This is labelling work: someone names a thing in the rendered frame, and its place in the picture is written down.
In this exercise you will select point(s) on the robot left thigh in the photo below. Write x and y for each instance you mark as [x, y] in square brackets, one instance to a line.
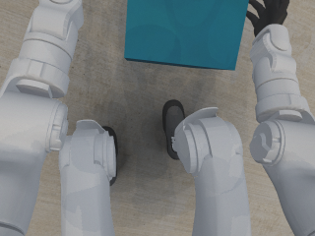
[85, 185]

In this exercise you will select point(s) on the left robot upper arm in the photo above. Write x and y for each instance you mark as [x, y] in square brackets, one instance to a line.
[31, 126]

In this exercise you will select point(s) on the carton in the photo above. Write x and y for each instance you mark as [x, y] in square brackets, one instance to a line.
[201, 34]

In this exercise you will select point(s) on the right robot hand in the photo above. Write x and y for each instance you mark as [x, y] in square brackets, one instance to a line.
[274, 13]

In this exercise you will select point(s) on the robot right forearm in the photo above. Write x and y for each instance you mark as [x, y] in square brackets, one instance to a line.
[274, 78]

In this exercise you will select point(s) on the right robot upper arm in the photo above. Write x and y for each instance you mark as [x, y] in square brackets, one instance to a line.
[286, 150]

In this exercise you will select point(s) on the robot left forearm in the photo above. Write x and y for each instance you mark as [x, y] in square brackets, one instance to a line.
[47, 50]

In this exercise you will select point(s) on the robot right shin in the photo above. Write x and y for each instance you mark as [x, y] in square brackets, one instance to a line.
[209, 112]

